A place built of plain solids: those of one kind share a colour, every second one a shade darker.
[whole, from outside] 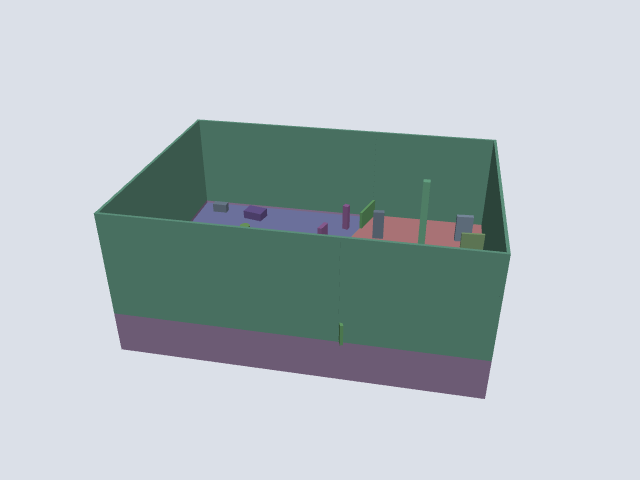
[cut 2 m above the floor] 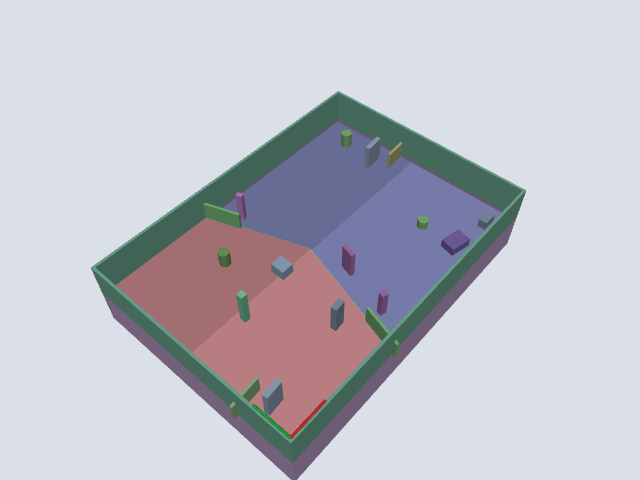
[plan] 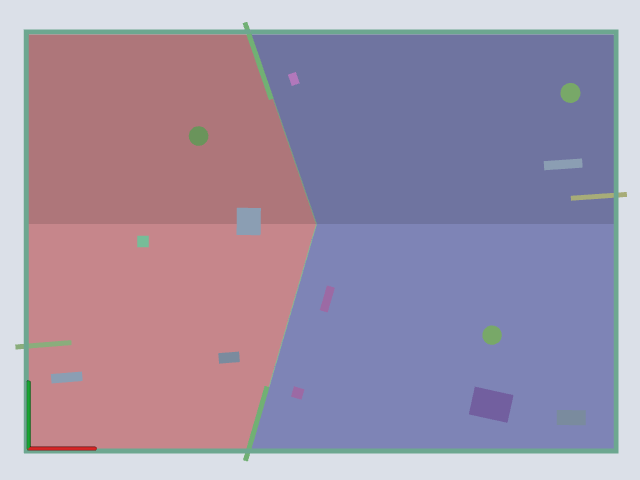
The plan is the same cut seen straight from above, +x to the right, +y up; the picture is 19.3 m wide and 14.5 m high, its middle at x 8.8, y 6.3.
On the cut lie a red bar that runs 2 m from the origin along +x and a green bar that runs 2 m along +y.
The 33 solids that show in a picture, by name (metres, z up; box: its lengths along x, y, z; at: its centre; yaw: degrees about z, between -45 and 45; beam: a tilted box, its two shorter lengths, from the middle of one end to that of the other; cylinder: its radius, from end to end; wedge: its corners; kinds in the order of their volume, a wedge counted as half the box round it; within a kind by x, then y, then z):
{
 "piece_1": {"wedge": [[6.7, 0.0, -2.3], [6.7, 0.0, -0.18], [8.68, 6.78, -2.3], [8.68, 6.78, -0.18], [17.67, 0.0, -2.3], [17.67, 0.0, -0.18], [17.67, 6.78, -2.3], [17.67, 6.78, -0.18]]},
 "piece_2": {"wedge": [[6.7, 12.51, -2.3], [6.7, 12.51, -0.18], [8.68, 6.78, -2.3], [8.68, 6.78, -0.18], [17.67, 6.78, -2.3], [17.67, 6.78, -0.18], [17.67, 12.51, -2.3], [17.67, 12.51, -0.18]]},
 "deck_1": {"wedge": [[0.0, 0.0, -2.3], [0.0, 0.0, 0.0], [0.0, 6.78, -2.3], [0.0, 6.78, 0.0], [6.7, 0.0, -2.3], [6.7, 0.0, 0.0], [8.68, 6.78, -2.3], [8.68, 6.78, 0.0]]},
 "deck_2": {"wedge": [[0.0, 6.78, -2.3], [0.0, 6.78, 0.0], [0.0, 12.51, -2.3], [0.0, 12.51, 0.0], [6.7, 12.51, -2.3], [6.7, 12.51, 0.0], [8.68, 6.78, -2.3], [8.68, 6.78, 0.0]]},
 "wall_1": {"box": [0.15, 12.81, 5.51], "at": [-0.07, 6.25, 2.71]},
 "wall_2": {"box": [6.85, 0.15, 5.51], "at": [3.28, -0.07, 2.71]},
 "wall_3": {"box": [6.85, 0.15, 5.51], "at": [3.28, 12.59, 2.71]},
 "wall_4": {"box": [11.12, 0.15, 5.51], "at": [12.26, -0.07, 2.71]},
 "wall_5": {"box": [11.12, 0.15, 5.51], "at": [12.26, 12.59, 2.71]},
 "wall_6": {"box": [0.15, 12.81, 5.51], "at": [17.75, 6.25, 2.71]},
 "wallfoot_1": {"box": [0.15, 12.51, 2.3], "at": [-0.07, 6.25, -1.15]},
 "wallfoot_2": {"box": [17.97, 0.15, 2.3], "at": [8.84, -0.07, -1.15]},
 "wallfoot_3": {"box": [17.97, 0.15, 2.3], "at": [8.84, 12.59, -1.15]},
 "wallfoot_4": {"box": [0.15, 12.51, 2.3], "at": [17.75, 6.25, -1.15]},
 "crate_1": {"box": [0.95, 0.29, 1.66], "at": [1.15, 2.15, 0.78], "yaw": 4.6},
 "crate_2": {"box": [0.64, 0.32, 1.77], "at": [6.05, 2.75, 0.83], "yaw": 4.6},
 "crate_3": {"box": [0.73, 0.82, 0.68], "at": [6.65, 6.86, 0.29], "yaw": -0.6},
 "crate_4": {"box": [1.16, 0.28, 1.55], "at": [16.14, 8.58, 0.55], "yaw": 3.9},
 "crate_5": {"box": [0.88, 0.46, 0.58], "at": [16.39, 0.93, 0.06], "yaw": -0.7},
 "screen_live_1": {"box": [0.15, 2.34, 1.1], "at": [6.87, 0.75, 0.5], "yaw": -16.2},
 "screen_live_2": {"box": [0.15, 2.46, 1.1], "at": [6.93, 11.71, 0.5], "yaw": 19.0},
 "column_1": {"box": [0.35, 0.35, 5.51], "at": [3.45, 6.25, 2.7]},
 "drum_1": {"cylinder": 0.3, "from": [5.13, 9.44, -0.05], "to": [5.13, 9.44, 0.89]},
 "drum_2": {"cylinder": 0.29, "from": [14.0, 3.43, -0.23], "to": [14.0, 3.43, 0.32]},
 "drum_3": {"cylinder": 0.3, "from": [16.37, 10.74, -0.23], "to": [16.37, 10.74, 0.7]},
 "carton_1": {"box": [0.26, 0.36, 1.82], "at": [8.01, 11.16, 0.68], "yaw": 19.0},
 "carton_2": {"box": [0.34, 0.33, 1.6], "at": [8.13, 1.68, 0.57], "yaw": -16.3},
 "carton_3": {"box": [0.25, 0.78, 1.66], "at": [9.02, 4.52, 0.6], "yaw": -16.3},
 "pallet_1": {"box": [1.2, 0.86, 0.55], "at": [13.97, 1.32, 0.04], "yaw": -12.4},
 "screen_like_1": {"box": [1.7, 0.15, 1.1], "at": [17.22, 7.62, 0.32], "yaw": 3.9},
 "screen_like_deck_1": {"box": [1.7, 0.15, 1.1], "at": [0.44, 3.13, 0.5], "yaw": 4.5},
 "lipbar_live_1": {"box": [0.03, 7.06, 0.02], "at": [7.7, 3.39, -0.01], "yaw": -16.2},
 "lipbar_live_2": {"box": [0.03, 6.06, 0.02], "at": [7.7, 9.65, -0.01], "yaw": 19.0}
}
